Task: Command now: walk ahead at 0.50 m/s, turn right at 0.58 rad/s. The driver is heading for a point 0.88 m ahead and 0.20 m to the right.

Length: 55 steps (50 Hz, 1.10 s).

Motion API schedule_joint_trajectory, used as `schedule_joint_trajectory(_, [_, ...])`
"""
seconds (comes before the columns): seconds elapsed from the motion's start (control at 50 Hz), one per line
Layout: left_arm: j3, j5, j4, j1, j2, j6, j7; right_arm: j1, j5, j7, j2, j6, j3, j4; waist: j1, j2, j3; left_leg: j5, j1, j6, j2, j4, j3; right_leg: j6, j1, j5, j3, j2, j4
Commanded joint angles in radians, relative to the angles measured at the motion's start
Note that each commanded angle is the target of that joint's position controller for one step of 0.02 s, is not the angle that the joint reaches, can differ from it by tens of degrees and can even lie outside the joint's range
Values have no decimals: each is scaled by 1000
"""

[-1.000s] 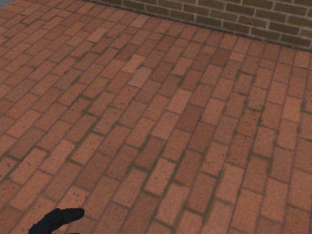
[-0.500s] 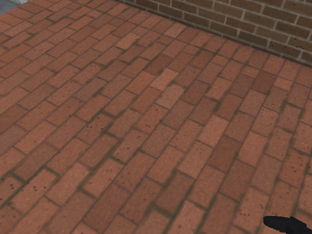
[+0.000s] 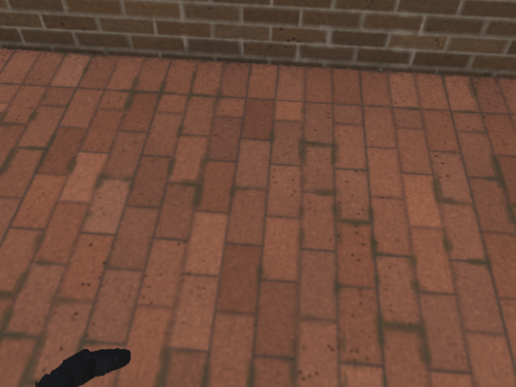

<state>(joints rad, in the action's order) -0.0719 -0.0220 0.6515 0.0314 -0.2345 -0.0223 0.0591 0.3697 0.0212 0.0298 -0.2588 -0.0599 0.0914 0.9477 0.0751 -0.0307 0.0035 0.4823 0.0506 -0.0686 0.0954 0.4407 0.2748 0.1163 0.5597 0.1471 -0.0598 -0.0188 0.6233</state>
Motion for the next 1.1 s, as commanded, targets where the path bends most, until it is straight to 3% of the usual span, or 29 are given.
schedule_joint_trajectory(0.02, [-108,-4,26,376,-273,1,-31,-37,-29,2,-152,-16,19,-96,-225,-54,-221,-619,-443,72,100,677,-37,140,-730,-97,246,-95,-73])
schedule_joint_trajectory(0.04, [-105,-3,-2,339,-338,-13,-28,6,-27,-20,-62,-61,-17,-156,-133,-252,-370,90,-808,34,-109,982,-230,343,-991,108,849,-322,-270])
schedule_joint_trajectory(0.06, [-79,14,4,393,-250,-17,-25,-120,10,-35,-150,-100,5,-172,-210,-102,-368,39,-913,66,-69,1018,-374,289,-983,140,826,-312,-338])
schedule_joint_trajectory(0.08, [-63,13,13,349,-197,-26,-26,-177,25,-36,-151,-108,4,-191,-191,-85,-243,-45,-948,91,-33,965,-359,242,-869,65,668,-274,-324])
schedule_joint_trajectory(0.1, [-52,5,-2,262,-169,-33,-26,-182,4,-26,-136,-106,2,-183,-136,17,-155,-117,-882,92,10,873,-360,207,-689,-38,547,-228,-330])
schedule_joint_trajectory(0.12, [-41,8,-12,194,-136,-37,-27,-174,-16,-17,-147,-93,12,-176,-94,13,-115,-153,-798,84,38,788,-359,182,-551,-141,461,-191,-340])
schedule_joint_trajectory(0.14, [-37,15,-27,163,-128,-40,-29,-151,-19,-18,-146,-75,16,-177,-62,0,-96,-173,-732,78,51,751,-364,176,-460,-187,425,-166,-362])
schedule_joint_trajectory(0.2, [-43,5,-19,181,-152,-48,-44,-178,-33,-15,-112,-46,13,-211,-43,8,-71,-244,-706,35,31,625,-339,185,-350,-268,371,-138,-394])
schedule_joint_trajectory(0.3, [-51,-4,8,255,-175,-43,-67,-381,-33,-25,-62,-55,-14,-271,-112,-36,-20,-553,-633,24,-50,221,-320,121,-282,-168,299,-62,-383])
schedule_joint_trajectory(0.4, [-53,-14,37,327,-170,-33,-69,-459,-11,-47,-109,-70,-6,-315,-141,-62,-16,-537,-570,46,-89,66,-353,99,-379,-49,423,-107,-297])
schedule_joint_trajectory(0.46, [-55,-9,28,312,-169,-24,-75,-375,-8,-51,-136,-86,11,-308,-86,-103,-38,-420,-438,86,-103,1,-339,72,-423,-90,488,-106,-197])
schedule_joint_trajectory(0.48, [-45,-5,15,296,-140,-25,-74,-283,-17,-45,-160,-90,24,-290,-39,-94,-95,-427,-281,114,-80,-13,-342,44,-390,-138,460,-59,-97])
schedule_joint_trajectory(0.5, [-25,9,-10,274,-86,-30,-69,-131,-34,-37,-212,-91,40,-276,31,-5,-218,-416,-24,174,74,14,-478,4,-259,-36,377,3,169])
schedule_joint_trajectory(0.52, [-9,-22,-34,414,-39,-37,-72,-25,-50,-39,-282,-80,58,-243,-19,327,-352,-219,310,341,302,-57,-918,-66,98,401,250,134,491])
schedule_joint_trajectory(0.54, [-21,-28,-11,424,-134,-36,-76,-31,-25,-45,-200,-74,40,-252,-7,282,-311,7,299,343,334,-112,-1050,-81,240,437,265,59,649])
schedule_joint_trajectory(0.56, [-36,-18,-18,327,-191,-28,-75,-72,-21,-41,-136,-66,21,-267,18,178,-185,14,182,297,292,-131,-908,-90,278,342,252,24,698])
schedule_joint_trajectory(0.58, [-38,-4,-30,271,-186,-21,-77,-125,-29,-39,-119,-56,11,-275,-1,107,-110,-93,53,267,251,-145,-779,-97,249,266,215,-11,687])
schedule_joint_trajectory(0.62, [-41,1,-50,239,-157,-14,-67,-175,-37,-37,-88,-50,-3,-264,-47,119,-30,-250,-120,243,177,-197,-610,-97,181,186,201,-65,613])
schedule_joint_trajectory(0.66, [-34,-7,-50,253,-117,-5,-61,-170,-32,-39,-89,-57,-2,-246,-62,143,-20,-304,-182,249,149,-243,-520,-100,141,161,176,-78,572])
schedule_joint_trajectory(0.72, [-22,1,-59,210,-87,-5,-63,-139,-30,-42,-126,-66,9,-209,-66,105,-4,-405,-184,280,158,-282,-448,-112,169,83,188,-78,457])
schedule_joint_trajectory(0.84, [3,7,-84,32,-63,-32,-35,-89,-5,-37,-173,-46,13,-160,-16,91,27,-508,-144,255,124,-284,-300,-112,103,-154,96,-74,101])
schedule_joint_trajectory(0.92, [6,-4,-121,-69,-74,-40,-19,-17,7,-40,-203,-25,17,-122,15,109,59,-529,-60,249,168,-251,-303,-90,77,-82,55,-48,-23])
schedule_joint_trajectory(0.96, [-1,-2,-128,-61,-95,-43,-14,-15,15,-37,-221,-13,21,-108,-10,132,53,-639,-17,236,190,-199,-302,-58,24,-10,38,-25,-74])
schedule_joint_trajectory(1.0, [-33,11,-73,124,-148,-44,-20,-37,23,-30,-224,-4,17,-101,-124,127,-60,-935,-43,197,141,22,-233,-8,-271,-52,-12,37,-164])
schedule_joint_trajectory(1.02, [-58,17,-28,288,-205,-41,-31,-37,11,-25,-188,-6,1,-108,-195,99,-174,-857,-190,157,97,237,-192,30,-549,-94,57,-18,-128])
schedule_joint_trajectory(1.04, [-79,36,-13,409,-315,-37,-43,10,-17,-30,-93,-23,-35,-157,-196,-119,-315,-415,-593,87,-33,633,-163,168,-932,-30,482,-289,-138])
schedule_joint_trajectory(1.06, [-66,19,-8,424,-281,-37,-41,11,-12,-35,-100,-46,-39,-148,-192,-201,-412,90,-757,79,-103,821,-314,241,-982,36,788,-388,-280])
schedule_joint_trajectory(1.08, [-44,16,-7,368,-224,-40,-37,-54,18,-44,-172,-56,-15,-167,-190,-137,-278,50,-856,87,-42,888,-351,199,-882,71,659,-352,-294])
schedule_joint_trajectory(1.1, [-31,12,-10,310,-187,-40,-36,-114,23,-46,-169,-58,-18,-181,-166,-98,-173,-33,-858,96,1,856,-326,163,-743,41,510,-300,-308])
